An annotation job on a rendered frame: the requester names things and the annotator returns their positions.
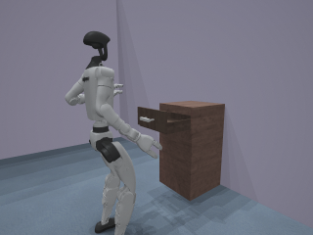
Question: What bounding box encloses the robot left shin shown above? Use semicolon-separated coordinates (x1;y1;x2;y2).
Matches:
101;175;121;224

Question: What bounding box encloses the drawer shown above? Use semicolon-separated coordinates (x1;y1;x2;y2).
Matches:
137;107;191;134

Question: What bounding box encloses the robot left forearm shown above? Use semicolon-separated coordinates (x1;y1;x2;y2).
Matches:
77;94;85;105

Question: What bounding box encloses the robot head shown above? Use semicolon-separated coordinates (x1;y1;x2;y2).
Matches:
83;31;111;70

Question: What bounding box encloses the robot left upper arm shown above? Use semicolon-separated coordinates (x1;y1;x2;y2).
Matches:
65;75;84;106

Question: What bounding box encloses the robot right hand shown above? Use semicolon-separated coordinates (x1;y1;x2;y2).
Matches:
136;134;162;159

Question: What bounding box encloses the cabinet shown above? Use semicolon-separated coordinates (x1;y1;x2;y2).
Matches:
159;101;225;201

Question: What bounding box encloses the robot right forearm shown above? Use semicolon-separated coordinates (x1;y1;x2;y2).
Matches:
100;104;141;143

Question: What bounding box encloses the robot right upper arm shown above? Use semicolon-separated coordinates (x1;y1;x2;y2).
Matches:
95;66;114;118

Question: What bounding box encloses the handle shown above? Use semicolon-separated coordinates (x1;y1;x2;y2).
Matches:
140;117;154;122

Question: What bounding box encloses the robot left hand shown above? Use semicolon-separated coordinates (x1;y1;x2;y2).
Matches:
113;83;123;97

